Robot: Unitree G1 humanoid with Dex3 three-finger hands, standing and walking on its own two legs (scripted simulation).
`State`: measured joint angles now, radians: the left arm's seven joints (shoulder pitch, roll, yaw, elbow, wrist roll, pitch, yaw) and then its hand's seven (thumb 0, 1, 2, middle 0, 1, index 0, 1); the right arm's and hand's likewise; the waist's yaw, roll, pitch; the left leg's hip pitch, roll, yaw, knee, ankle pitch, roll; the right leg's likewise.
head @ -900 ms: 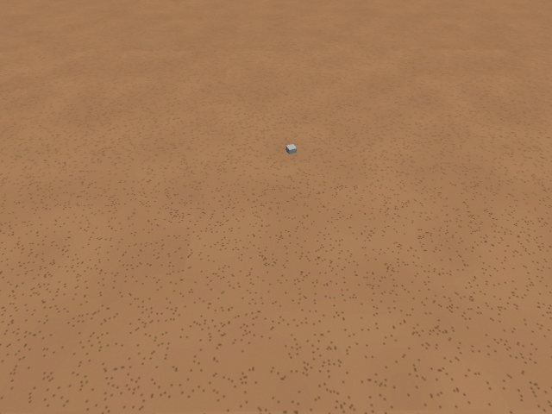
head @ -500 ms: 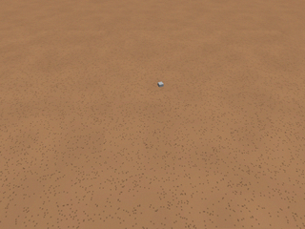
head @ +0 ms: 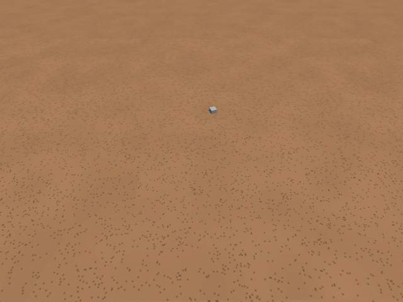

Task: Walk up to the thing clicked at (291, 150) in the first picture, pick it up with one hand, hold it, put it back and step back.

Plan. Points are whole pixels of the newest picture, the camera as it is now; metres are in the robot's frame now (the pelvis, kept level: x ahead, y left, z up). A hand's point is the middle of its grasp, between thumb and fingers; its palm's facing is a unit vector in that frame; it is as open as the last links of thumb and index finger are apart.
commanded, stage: stand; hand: left
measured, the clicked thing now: (213, 110) +1.75 -0.08 -0.77
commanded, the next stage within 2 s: walk up in 0.22 s
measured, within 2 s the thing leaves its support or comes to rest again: neither
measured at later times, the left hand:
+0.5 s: hand out of the picture +0.15 +0.24 -0.13, palm faces -0.12 -0.91 -0.39, open 7.4 cm
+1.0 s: hand (138, 248) +0.31 +0.19 -0.18, palm faces -0.11 -0.94 -0.33, open 7.4 cm
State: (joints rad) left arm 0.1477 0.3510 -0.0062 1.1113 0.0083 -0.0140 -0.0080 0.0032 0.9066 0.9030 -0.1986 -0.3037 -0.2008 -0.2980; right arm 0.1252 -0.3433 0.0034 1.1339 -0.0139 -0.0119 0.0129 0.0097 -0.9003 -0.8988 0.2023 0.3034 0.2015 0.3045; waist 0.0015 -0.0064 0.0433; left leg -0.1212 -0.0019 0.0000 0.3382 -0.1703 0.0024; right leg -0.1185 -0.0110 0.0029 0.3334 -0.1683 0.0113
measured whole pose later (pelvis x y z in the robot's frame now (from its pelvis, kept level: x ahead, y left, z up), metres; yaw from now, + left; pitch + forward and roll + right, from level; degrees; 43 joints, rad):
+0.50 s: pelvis +0.05 -0.04 -0.01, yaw -6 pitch -2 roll +2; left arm 0.23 0.46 0.09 1.00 0.03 -0.01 -0.12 0.01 0.91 0.90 -0.20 -0.30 -0.20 -0.30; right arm 0.26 -0.44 -0.10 1.02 -0.06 -0.06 0.06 0.01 -0.90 -0.90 0.21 0.30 0.21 0.31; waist -0.01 0.00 0.01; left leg -0.03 0.07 0.09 0.37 -0.30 -0.01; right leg -0.42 -0.09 -0.01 0.68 -0.32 0.00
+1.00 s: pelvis +0.28 -0.09 -0.03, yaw -7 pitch -2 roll -1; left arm 0.36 0.43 0.06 0.93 0.01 -0.07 -0.07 0.01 0.90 0.90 -0.20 -0.30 -0.20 -0.30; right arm 0.19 -0.41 -0.09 0.93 -0.05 -0.06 0.10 0.01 -0.90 -0.90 0.20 0.30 0.20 0.30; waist 0.05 -0.03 0.04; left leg -0.41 0.07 0.08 0.57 -0.13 0.01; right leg -0.06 -0.04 -0.05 0.60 -0.47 -0.01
